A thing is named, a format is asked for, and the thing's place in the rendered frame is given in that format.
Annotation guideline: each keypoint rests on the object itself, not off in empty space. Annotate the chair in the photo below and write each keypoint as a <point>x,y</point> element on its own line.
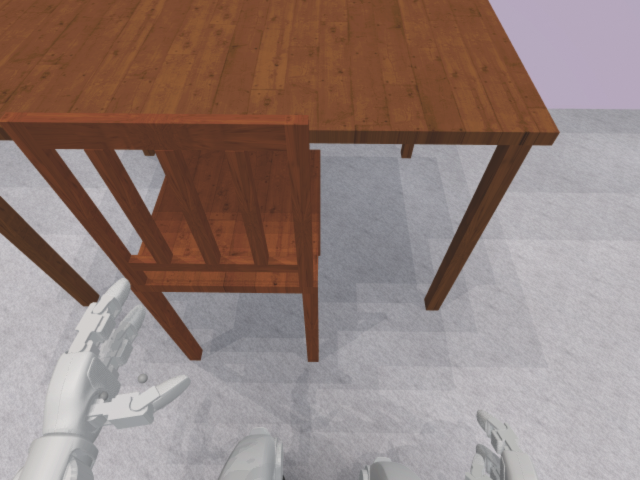
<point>238,210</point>

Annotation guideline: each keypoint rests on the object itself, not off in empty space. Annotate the robot left hand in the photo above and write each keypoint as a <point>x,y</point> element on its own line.
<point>72,403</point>

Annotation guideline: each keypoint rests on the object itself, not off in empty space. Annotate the robot left shin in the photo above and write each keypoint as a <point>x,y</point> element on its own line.
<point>259,430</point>

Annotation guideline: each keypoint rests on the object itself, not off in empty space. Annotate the table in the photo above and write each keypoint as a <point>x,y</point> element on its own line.
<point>365,71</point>

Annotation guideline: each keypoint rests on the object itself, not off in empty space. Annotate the robot right hand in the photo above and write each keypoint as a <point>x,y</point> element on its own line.
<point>513,464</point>

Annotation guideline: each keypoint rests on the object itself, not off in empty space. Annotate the robot left thigh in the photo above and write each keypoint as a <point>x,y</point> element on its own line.
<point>255,457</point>

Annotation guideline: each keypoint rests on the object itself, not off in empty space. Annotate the robot left forearm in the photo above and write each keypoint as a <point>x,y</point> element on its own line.
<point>59,456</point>

